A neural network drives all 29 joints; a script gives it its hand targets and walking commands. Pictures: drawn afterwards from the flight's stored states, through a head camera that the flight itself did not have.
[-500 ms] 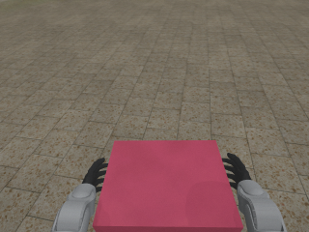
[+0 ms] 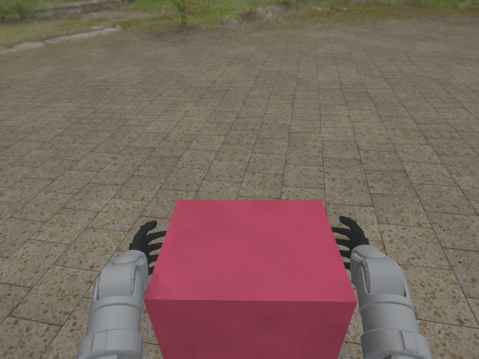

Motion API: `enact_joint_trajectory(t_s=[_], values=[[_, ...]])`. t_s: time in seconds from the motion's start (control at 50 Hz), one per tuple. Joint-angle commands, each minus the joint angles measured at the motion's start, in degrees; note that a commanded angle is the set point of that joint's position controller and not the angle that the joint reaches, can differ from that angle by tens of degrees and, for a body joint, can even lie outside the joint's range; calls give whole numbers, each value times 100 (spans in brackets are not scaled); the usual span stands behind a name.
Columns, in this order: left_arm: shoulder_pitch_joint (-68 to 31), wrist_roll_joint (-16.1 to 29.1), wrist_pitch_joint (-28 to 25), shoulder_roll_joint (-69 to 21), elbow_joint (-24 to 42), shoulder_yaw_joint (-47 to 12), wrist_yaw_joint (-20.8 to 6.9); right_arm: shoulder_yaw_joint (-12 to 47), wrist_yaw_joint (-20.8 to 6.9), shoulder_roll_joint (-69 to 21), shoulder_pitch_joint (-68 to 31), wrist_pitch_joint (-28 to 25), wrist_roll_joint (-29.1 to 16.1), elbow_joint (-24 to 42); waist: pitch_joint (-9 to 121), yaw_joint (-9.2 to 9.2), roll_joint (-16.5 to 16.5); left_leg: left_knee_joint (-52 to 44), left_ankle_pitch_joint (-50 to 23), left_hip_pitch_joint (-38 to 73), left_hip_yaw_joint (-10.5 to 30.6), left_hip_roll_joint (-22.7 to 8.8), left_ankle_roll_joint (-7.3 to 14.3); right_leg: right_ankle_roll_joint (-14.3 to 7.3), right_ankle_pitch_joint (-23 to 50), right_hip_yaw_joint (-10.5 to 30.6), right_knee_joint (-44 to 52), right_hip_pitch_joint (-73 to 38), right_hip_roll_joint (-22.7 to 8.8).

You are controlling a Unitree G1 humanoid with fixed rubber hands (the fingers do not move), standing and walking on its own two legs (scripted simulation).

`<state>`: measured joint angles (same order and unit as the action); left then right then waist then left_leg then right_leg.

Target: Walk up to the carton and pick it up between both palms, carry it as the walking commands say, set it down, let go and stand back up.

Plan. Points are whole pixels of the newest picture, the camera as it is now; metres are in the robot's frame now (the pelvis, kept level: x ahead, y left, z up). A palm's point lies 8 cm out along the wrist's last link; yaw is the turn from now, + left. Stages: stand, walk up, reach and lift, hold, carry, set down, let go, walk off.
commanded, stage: hold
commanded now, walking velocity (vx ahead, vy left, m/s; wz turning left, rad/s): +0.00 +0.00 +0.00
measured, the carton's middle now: (248, 290) +0.31 +0.01 -0.03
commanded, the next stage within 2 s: set down in 0.04 s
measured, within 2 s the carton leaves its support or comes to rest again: neither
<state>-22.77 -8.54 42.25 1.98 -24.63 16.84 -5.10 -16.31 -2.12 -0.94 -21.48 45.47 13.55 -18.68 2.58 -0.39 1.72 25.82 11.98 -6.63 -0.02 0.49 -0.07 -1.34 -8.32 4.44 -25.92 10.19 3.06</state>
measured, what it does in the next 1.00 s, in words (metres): stands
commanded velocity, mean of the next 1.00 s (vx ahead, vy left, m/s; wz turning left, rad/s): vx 0.00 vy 0.00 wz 0.00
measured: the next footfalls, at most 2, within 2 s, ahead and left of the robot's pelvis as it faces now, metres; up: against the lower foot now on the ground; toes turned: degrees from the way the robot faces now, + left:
none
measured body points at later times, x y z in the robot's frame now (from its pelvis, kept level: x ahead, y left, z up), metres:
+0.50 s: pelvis +0.06 +0.01 +0.01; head +0.08 +0.01 +0.46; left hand +0.34 +0.23 -0.01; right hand +0.37 -0.16 -0.02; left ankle +0.03 +0.12 -0.74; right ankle +0.07 -0.10 -0.74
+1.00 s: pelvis +0.03 +0.01 -0.03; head +0.16 +0.01 +0.40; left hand +0.35 +0.23 -0.09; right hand +0.39 -0.15 -0.10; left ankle +0.03 +0.12 -0.74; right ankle +0.07 -0.10 -0.74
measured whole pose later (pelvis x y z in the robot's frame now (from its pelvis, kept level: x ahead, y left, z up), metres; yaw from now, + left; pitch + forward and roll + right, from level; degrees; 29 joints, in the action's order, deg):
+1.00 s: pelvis +0.03 +0.01 -0.03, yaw +2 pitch +22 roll +0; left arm -21.5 -11.0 17.0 -2.0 -28.2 22.1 -4.3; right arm -22.1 -3.5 -1.7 -23.8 16.2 11.9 -30.8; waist 5.4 -2.1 0.8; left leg 40.3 16.4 -45.3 5.4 3.7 0.3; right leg -0.2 -12.4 4.3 -37.8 46.9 3.6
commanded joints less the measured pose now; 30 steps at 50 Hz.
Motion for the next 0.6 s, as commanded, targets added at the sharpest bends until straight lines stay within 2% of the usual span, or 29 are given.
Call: enact_joint_trajectory(t_s=[0.0,0.02,0.04,0.06,0.08,0.1,0.14,0.18,0.26,0.28,0.36,0.42,0.5,0.58], values=[[-3212,1006,-112,-4107,503,-2016,-1034,2464,-1010,-4479,-3113,-111,-1019,62,946,-196,-315,-689,432,-236,177,246,138,10,-918,437,886,-520,-60],[-3245,1011,-93,-4251,461,-2019,-1098,2476,-1088,-4614,-3165,-115,-1017,-27,946,-237,-300,-737,398,-237,182,251,128,17,-878,441,913,-575,-71],[-3061,247,-118,-3979,50,-1402,-1181,2632,-1429,-4662,-3782,-282,-1453,-471,-56,-1104,-374,-1086,1220,-671,246,368,292,115,-2167,-62,1125,-720,59],[-3288,331,-202,-4175,-26,-1680,-1327,2308,-1557,-4752,-3687,-401,-1303,-637,27,-615,-529,-1121,1263,-427,241,373,273,140,-2110,-81,1228,-794,89],[-3496,355,-282,-4367,-103,-1781,-1452,2048,-1603,-4774,-3649,-524,-1129,-823,44,-374,-636,-1091,1100,-98,254,369,238,108,-1975,-68,1308,-636,54],[-3640,387,-363,-4525,-137,-1820,-1554,1814,-1633,-4775,-3587,-643,-993,-985,108,-229,-601,-1039,902,207,222,372,187,47,-1855,-49,1383,-514,14],[-3714,400,-486,-4804,-170,-1936,-1681,1535,-1690,-4682,-3604,-842,-846,-1095,273,-56,-194,-1113,895,307,243,292,118,1,-1554,-110,1303,-758,27],[-3658,319,-596,-4946,-184,-1985,-1744,1408,-1752,-4627,-3516,-962,-758,-1195,295,-3,131,-1209,1015,88,270,205,92,4,-1348,-139,1167,-1147,69],[-3272,213,-836,-5060,-151,-2087,-1737,1331,-1785,-4591,-3106,-1191,-677,-1259,302,46,288,-1227,765,-191,349,136,72,-34,-891,-120,1034,-1325,60],[-3135,198,-903,-5044,-118,-2107,-1718,1365,-1784,-4589,-2996,-1252,-676,-1222,319,21,238,-1190,584,-223,361,140,71,-44,-706,-106,1014,-1320,44],[-2173,241,-1165,-4907,131,-2254,-1565,1816,-1712,-4559,-2337,-1529,-827,-796,796,-158,49,-801,-1153,-91,438,247,62,-31,831,-19,801,-1301,31],[-1666,343,-1410,-4820,406,-2455,-1408,2236,-1634,-4545,-1979,-1784,-985,-440,1339,-227,-59,-505,-2053,-263,504,324,31,-6,1844,34,473,-1284,60],[-1269,527,-1753,-4747,745,-2801,-1160,2639,-1568,-4388,-1609,-2132,-1157,-116,2006,-161,-106,-99,-3055,-362,616,382,-81,15,2441,62,87,-849,134],[-875,606,-2022,-4569,783,-2907,-991,2786,-1484,-4233,-1172,-2394,-1180,-138,2361,-89,-166,141,-3595,-546,657,425,-166,27,2761,55,-170,-396,199]])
